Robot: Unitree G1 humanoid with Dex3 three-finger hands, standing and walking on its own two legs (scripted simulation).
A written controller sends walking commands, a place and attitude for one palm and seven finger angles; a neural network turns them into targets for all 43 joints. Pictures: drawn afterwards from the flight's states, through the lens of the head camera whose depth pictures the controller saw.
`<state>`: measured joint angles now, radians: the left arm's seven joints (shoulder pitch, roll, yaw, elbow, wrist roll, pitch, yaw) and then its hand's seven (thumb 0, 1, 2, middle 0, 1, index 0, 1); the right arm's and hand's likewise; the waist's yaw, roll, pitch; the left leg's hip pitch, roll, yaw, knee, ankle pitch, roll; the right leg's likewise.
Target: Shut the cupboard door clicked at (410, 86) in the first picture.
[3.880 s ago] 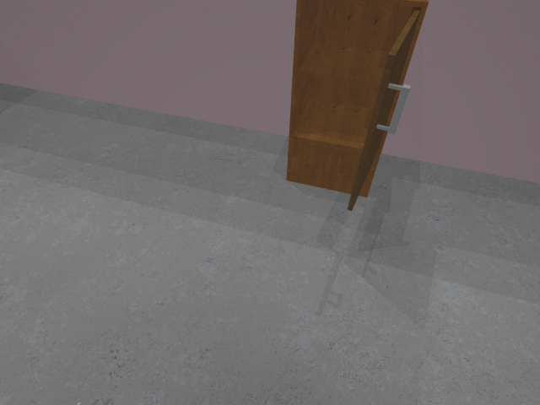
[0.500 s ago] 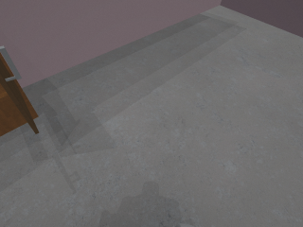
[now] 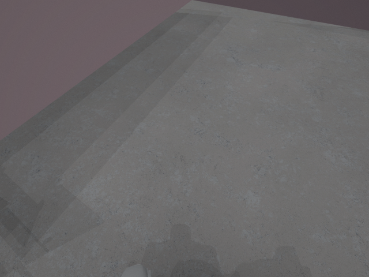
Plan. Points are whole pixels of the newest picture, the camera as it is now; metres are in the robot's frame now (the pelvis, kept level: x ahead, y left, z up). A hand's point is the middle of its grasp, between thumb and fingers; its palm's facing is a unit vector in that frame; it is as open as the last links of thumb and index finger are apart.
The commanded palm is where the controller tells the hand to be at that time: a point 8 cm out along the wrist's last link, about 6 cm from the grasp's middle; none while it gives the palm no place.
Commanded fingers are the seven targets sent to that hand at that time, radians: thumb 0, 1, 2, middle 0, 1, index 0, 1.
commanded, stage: walk around to get in front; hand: left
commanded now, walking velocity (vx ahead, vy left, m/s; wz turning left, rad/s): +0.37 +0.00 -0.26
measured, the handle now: out of the picture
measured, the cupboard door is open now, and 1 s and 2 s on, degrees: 81 81 81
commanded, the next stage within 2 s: none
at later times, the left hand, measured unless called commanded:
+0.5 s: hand (108, 232) +0.27 +0.23 -0.17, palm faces -0.09 -0.99 -0.14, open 7.4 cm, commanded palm none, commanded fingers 0.00 0.90 0.90 -0.20 -0.30 -0.20 -0.30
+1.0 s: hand (153, 161) +0.50 +0.13 -0.16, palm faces -0.14 -0.96 -0.23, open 7.1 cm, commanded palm none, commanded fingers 0.00 0.90 0.90 -0.20 -0.30 -0.20 -0.30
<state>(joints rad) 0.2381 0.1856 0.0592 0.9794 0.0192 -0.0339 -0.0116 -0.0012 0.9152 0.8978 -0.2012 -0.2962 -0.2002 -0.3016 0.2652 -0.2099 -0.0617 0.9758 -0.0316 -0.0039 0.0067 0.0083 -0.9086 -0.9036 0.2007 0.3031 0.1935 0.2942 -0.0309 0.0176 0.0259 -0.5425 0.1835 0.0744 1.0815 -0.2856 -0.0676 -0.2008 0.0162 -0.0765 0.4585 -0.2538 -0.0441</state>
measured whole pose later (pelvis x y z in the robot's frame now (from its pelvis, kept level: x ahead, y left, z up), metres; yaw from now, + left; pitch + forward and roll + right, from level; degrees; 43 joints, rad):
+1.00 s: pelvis +0.42 -0.05 +0.00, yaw -11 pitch +0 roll -1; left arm 0.26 0.17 0.06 1.06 0.02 -0.08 0.01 -0.03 0.95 0.90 -0.20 -0.30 -0.20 -0.30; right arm 0.25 -0.18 -0.07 1.05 -0.03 -0.02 0.00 0.02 -0.94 -0.90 0.20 0.30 0.19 0.29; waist -0.02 0.04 -0.01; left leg -0.58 0.17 0.10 0.98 -0.21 -0.03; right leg -0.12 0.00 -0.19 0.39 -0.27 -0.05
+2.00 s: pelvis +0.87 -0.17 +0.00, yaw -13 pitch +0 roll -1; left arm 0.35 0.14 0.04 1.12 0.02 -0.08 0.01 0.00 0.93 0.90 -0.20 -0.30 -0.20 -0.30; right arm 0.16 -0.18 -0.06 1.01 -0.02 -0.02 0.03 0.00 -0.91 -0.90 0.20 0.30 0.19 0.29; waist 0.02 0.02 0.02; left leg -0.55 0.14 0.11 0.77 -0.18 -0.01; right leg -0.04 -0.03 -0.22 0.35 -0.30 -0.01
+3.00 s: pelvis +1.06 -0.23 +0.00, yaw +15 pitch +0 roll +2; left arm 0.26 0.21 0.05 0.92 0.03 0.02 0.02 0.00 0.91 0.90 -0.20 -0.30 -0.20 -0.30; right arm 0.10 -0.27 -0.07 0.91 -0.02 0.08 0.03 0.00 -0.91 -0.90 0.20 0.30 0.19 0.29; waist 0.03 0.00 0.09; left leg -0.39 0.06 0.09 0.82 -0.41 -0.06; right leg -0.22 -0.16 -0.37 0.54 -0.30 -0.03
